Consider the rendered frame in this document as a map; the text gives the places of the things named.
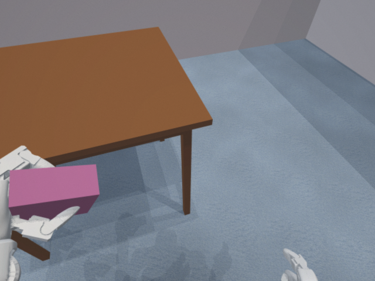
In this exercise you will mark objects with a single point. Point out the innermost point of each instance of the robot left hand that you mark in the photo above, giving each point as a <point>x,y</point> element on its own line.
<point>38,228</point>

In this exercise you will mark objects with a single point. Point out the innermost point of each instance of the sponge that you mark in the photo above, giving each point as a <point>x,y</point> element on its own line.
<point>46,192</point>

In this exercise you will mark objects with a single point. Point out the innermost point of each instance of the robot right hand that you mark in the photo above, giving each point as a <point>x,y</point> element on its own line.
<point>299,265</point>

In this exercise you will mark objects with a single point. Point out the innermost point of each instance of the table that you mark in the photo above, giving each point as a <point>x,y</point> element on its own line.
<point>71,99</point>

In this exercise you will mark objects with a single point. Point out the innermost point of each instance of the left robot forearm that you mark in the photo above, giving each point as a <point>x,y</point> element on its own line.
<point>10,269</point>

